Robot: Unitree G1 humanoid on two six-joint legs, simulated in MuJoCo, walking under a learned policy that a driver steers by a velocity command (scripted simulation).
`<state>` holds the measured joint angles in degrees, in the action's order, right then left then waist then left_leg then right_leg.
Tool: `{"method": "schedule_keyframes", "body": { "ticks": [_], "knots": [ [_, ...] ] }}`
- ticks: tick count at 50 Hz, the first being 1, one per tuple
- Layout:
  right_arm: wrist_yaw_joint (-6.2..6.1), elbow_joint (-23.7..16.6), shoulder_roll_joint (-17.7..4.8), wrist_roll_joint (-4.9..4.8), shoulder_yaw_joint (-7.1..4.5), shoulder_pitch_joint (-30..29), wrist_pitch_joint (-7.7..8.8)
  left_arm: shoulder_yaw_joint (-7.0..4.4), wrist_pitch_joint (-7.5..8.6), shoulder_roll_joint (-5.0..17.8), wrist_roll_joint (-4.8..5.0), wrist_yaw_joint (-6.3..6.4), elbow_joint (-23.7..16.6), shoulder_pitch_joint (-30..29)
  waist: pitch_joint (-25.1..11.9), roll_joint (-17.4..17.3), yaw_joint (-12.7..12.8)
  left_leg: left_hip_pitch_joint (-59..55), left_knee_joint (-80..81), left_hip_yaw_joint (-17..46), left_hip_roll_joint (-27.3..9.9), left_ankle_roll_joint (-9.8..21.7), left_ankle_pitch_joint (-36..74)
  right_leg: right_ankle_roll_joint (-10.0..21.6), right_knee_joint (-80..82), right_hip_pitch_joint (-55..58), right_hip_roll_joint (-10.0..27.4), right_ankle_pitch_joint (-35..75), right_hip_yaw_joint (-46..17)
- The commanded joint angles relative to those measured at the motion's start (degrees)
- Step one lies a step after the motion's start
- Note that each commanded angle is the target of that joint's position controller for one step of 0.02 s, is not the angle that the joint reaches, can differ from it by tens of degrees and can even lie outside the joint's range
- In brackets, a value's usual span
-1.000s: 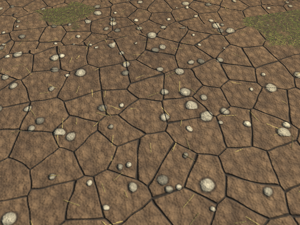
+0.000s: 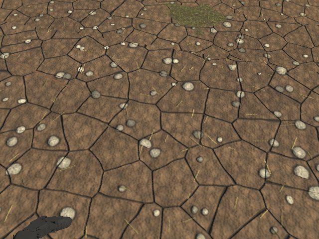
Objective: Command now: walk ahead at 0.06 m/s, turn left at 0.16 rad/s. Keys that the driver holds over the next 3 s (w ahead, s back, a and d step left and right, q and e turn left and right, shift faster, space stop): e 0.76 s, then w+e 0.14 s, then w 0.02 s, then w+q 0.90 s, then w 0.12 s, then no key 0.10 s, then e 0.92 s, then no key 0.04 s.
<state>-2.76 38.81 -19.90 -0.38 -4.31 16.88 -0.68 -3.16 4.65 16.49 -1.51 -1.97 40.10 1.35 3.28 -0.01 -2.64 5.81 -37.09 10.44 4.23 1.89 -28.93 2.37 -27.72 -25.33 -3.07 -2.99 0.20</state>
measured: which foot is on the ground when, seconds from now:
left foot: up 0.00-0.28, down 0.30-0.72, up 0.74-1.00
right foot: down 0.00-0.32, up 0.34-0.70, down 0.72-1.00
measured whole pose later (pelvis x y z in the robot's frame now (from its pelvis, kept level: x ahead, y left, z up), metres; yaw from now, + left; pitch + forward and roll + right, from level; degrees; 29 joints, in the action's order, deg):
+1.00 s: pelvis +0.07 -0.03 +0.03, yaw -29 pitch +2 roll +1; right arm -0.1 39.4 -18.7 -0.1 -4.8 9.6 3.0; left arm -2.9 0.8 16.4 0.5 0.8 39.0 15.5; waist 0.6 -1.4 1.5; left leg 28.6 -44.9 2.2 -2.1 -3.4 -12.4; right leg 3.6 -20.7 -10.0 -3.0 -12.2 -5.7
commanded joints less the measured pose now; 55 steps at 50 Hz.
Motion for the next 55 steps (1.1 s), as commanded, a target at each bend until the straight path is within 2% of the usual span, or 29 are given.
{"method": "schedule_keyframes", "body": {
  "ticks": [1,2,3,5,6,8,10,13,15,16,17,18,19,21,23,26,29,33,35,36,37,38,39,40,41,42,45,49,55],
  "knots": [
    [0.75,-1.6,-1.8,0.69,0.73,12.7,0.95,-1.22,0.82,6.4,-0.09,-0.20,0.3,9.7,-25.4,12.6,-0.2,15.9,-29.2,6.3,1.6,-4.4,-11.8,19.3,4.3,34.9,26.0,32.9,-36.6],
    [0.85,-1.0,-6.1,-0.12,-0.38,8.1,-0.05,-0.62,0.56,4.5,1.76,-0.58,-0.9,5.0,-16.4,7.1,0.5,18.8,-31.4,3.7,-1.7,-6.0,-9.2,17.0,6.3,28.5,22.6,17.9,-31.2],
    [0.66,-2.1,-6.8,0.36,-0.63,2.5,-0.66,-0.30,-0.13,3.9,1.92,-0.76,-0.8,3.2,-12.3,5.1,1.5,20.5,-29.9,0.4,-3.0,-6.7,-6.5,14.2,7.9,24.4,18.9,8.4,-27.1],
    [0.36,-3.1,-6.2,1.02,-0.80,-1.1,-1.68,-0.88,-1.68,6.4,2.17,-0.45,-0.8,0.7,-5.9,5.5,0.8,19.1,-20.3,-2.7,-4.9,-7.2,-3.8,10.8,10.6,15.4,14.6,-2.2,-23.3],
    [0.28,-3.1,-4.7,0.69,-0.37,-1.9,-1.70,-1.56,-2.41,8.3,1.93,0.01,-0.8,1.0,-4.7,6.9,1.1,16.3,-15.0,-4.4,-4.3,-7.1,-4.4,9.6,11.5,12.6,12.8,-2.6,-21.4],
    [-0.20,-2.6,-2.3,0.65,0.36,-1.8,-1.11,-2.38,-3.15,10.0,1.69,0.85,-0.8,2.3,-6.3,8.0,1.7,13.0,-8.2,-6.1,-2.9,-6.7,-3.9,10.0,11.1,12.8,12.0,0.4,-20.6],
    [-0.36,-2.0,-2.7,0.47,0.16,-1.5,-0.66,-2.88,-3.60,10.7,2.15,1.55,-1.2,2.5,-8.7,8.2,2.0,10.6,-4.3,-5.8,-2.5,-5.9,3.0,10.5,11.2,13.1,12.6,-0.6,-21.8],
    [0.21,-1.9,-2.2,0.62,0.08,-1.8,-0.14,-3.02,-4.79,10.3,2.84,2.46,-1.7,1.3,-8.9,8.0,1.4,7.1,2.2,-6.4,-2.1,-4.5,10.0,9.0,11.0,9.9,11.7,-7.2,-22.7],
    [0.79,-1.7,-2.1,1.01,-0.20,-0.8,0.57,-2.81,-5.76,9.4,3.32,3.12,-2.1,0.9,-8.2,7.3,0.2,2.0,9.8,-7.6,-2.3,-2.7,15.7,6.1,8.9,5.4,9.4,-12.4,-21.9],
    [0.67,-2.1,-4.1,1.48,-0.74,-0.2,0.81,-2.35,-5.92,8.0,3.11,3.23,-2.1,2.0,-7.7,4.3,0.2,-1.1,13.7,-3.7,-7.0,-0.5,15.0,3.5,5.1,1.2,7.2,-16.6,-20.1],
    [0.54,-2.0,-8.8,2.52,-1.99,-0.2,0.59,-1.94,-5.74,5.9,2.89,3.18,-3.8,1.0,-4.6,-8.6,1.4,1.0,19.3,7.1,-15.8,5.0,10.7,-0.2,-4.7,-5.8,0.1,-23.5,-10.9],
    [0.66,-3.7,-8.5,3.80,-1.96,-3.8,0.86,-2.41,-5.27,7.3,2.88,3.08,-3.5,2.5,-3.5,-15.6,1.4,4.8,23.5,16.0,-24.7,11.5,17.9,-2.4,-20.2,-7.0,-2.9,-30.0,-5.1],
    [0.45,-5.1,-5.6,4.08,-0.90,-6.6,1.46,-3.62,-5.14,9.7,2.75,2.94,-2.2,5.5,-3.8,-11.4,2.8,5.3,21.9,14.4,-25.4,13.0,26.3,-3.6,-30.9,-7.2,-0.7,-30.5,-7.3],
    [0.18,-5.7,-3.5,1.88,-0.40,-10.5,2.21,-4.07,-6.17,9.1,2.97,3.09,0.4,10.2,-4.2,-6.0,4.9,1.6,17.9,5.0,-20.6,9.7,36.4,-5.7,-38.3,-9.2,0.3,-25.2,-7.2],
    [0.09,-5.1,-3.3,1.09,-0.31,-9.0,2.01,-3.36,-6.87,6.9,3.01,2.92,-0.3,9.1,-4.3,-5.9,3.6,-1.3,16.4,-0.2,-19.0,9.6,44.0,-7.8,-38.8,-10.8,1.4,-22.2,-5.5],
    [-0.28,-4.2,-4.4,1.27,-1.07,-5.7,0.90,-2.35,-7.14,5.4,3.44,2.07,-3.6,4.4,-5.3,-8.0,0.6,-6.1,16.0,-2.9,-19.4,10.8,44.8,-9.5,-31.1,-10.8,3.2,-20.5,-2.7],
    [0.00,-4.1,-6.8,1.03,-2.09,-6.0,0.19,-1.62,-7.40,4.7,3.18,1.06,-5.8,2.8,-6.3,-9.1,-0.2,-4.5,15.7,-5.5,-20.6,11.0,44.7,-8.7,-22.3,-4.3,4.4,-21.4,0.2],
    [1.01,-3.6,-8.1,-0.35,-2.82,-6.8,0.38,-2.36,-8.14,6.4,3.17,0.36,-6.8,4.5,-6.6,-10.5,0.7,-2.6,13.1,-7.4,-22.0,9.9,44.6,-6.0,-11.4,2.7,3.3,-18.7,3.6],
    [1.20,-3.1,-7.2,-1.59,-2.75,-7.5,0.81,-3.00,-8.34,6.7,2.99,0.34,-5.9,8.5,-7.2,-9.1,3.4,1.0,7.2,-10.8,-20.4,6.1,40.4,-2.8,1.3,11.3,1.6,-8.4,4.9],
    [1.43,-1.8,-5.2,-1.04,-2.26,-4.1,1.30,-4.08,-8.26,9.6,2.87,1.00,-5.5,11.3,-9.0,-3.2,4.0,7.4,-0.6,-15.0,-17.3,1.6,32.6,-0.2,5.9,21.0,3.2,2.9,-0.2],
    [1.57,-4.7,-0.5,2.67,-0.51,-4.9,1.55,-5.84,-7.86,17.6,2.33,2.20,-6.5,13.8,-10.8,15.8,3.0,26.7,-19.7,-19.2,-9.9,-5.1,-1.9,7.8,4.2,33.7,19.6,30.6,-22.8],
    [1.08,-6.4,-2.3,2.15,-0.82,-10.3,1.64,-5.13,-6.39,16.7,0.37,1.49,-7.3,13.9,-13.8,13.7,6.8,32.3,-30.5,-9.8,-4.4,-6.7,-13.6,19.9,5.5,28.9,27.2,34.3,-31.5],
    [0.94,-6.3,-4.7,0.75,-1.55,-11.4,1.46,-4.57,-5.16,14.4,0.67,1.23,-6.7,13.8,-12.3,7.9,7.1,33.7,-33.8,-6.7,-6.0,-6.2,-9.9,19.2,7.5,28.2,23.8,20.4,-27.4],
    [1.10,-6.1,-5.2,0.21,-1.88,-11.0,1.60,-4.17,-4.45,12.3,2.07,1.52,-5.5,13.0,-9.7,6.7,5.6,35.4,-31.3,-6.1,-7.4,-5.1,-4.0,15.6,9.2,27.2,19.7,2.4,-24.4],
    [1.01,-5.5,-5.5,0.42,-2.24,-11.3,1.80,-3.60,-4.38,10.5,3.30,1.87,-5.4,11.7,-7.4,5.2,5.2,36.7,-27.7,-6.0,-8.3,-4.6,0.9,12.9,11.4,25.7,17.2,-12.9,-24.0],
    [1.07,-5.7,-5.9,0.58,-2.45,-11.7,1.99,-2.98,-4.36,9.5,3.58,2.19,-5.7,10.4,-5.1,6.5,4.8,36.2,-24.9,-5.8,-8.4,-4.5,5.1,12.1,13.8,23.3,15.9,-21.3,-24.5],
    [2.00,-5.3,-4.2,0.38,-2.06,-11.4,3.66,-2.62,-3.83,9.4,2.18,3.08,-6.4,10.5,-3.8,7.8,4.1,33.1,-17.7,-6.9,-6.5,-4.9,12.7,11.8,16.9,20.5,13.7,-23.1,-23.6],
    [3.08,-3.7,-1.2,0.20,-0.51,-11.7,5.17,-2.31,-2.60,9.4,1.93,3.12,-4.7,12.2,-4.1,8.5,5.6,26.2,-4.0,-9.1,-6.5,-5.6,19.2,10.2,16.4,18.6,12.6,-16.5,-17.4],
    [4.17,-5.4,-2.4,-1.31,0.18,-14.7,5.73,-2.39,-1.58,11.5,2.15,1.69,-2.0,16.1,0.1,7.0,8.0,24.6,2.4,-9.7,-7.4,-2.2,17.6,10.8,17.1,17.3,16.9,-20.6,-18.2]
  ]
}}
